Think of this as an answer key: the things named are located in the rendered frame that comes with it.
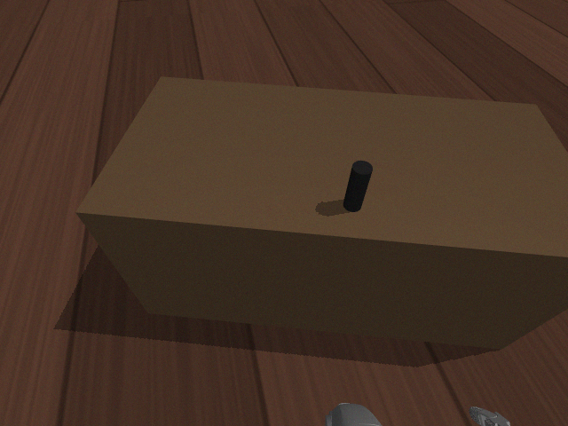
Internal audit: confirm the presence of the right robot hand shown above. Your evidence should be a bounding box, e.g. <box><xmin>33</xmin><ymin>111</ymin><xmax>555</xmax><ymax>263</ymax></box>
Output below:
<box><xmin>469</xmin><ymin>406</ymin><xmax>510</xmax><ymax>426</ymax></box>

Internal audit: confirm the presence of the can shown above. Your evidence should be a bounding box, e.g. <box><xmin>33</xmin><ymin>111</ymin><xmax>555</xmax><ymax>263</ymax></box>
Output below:
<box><xmin>343</xmin><ymin>161</ymin><xmax>373</xmax><ymax>212</ymax></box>

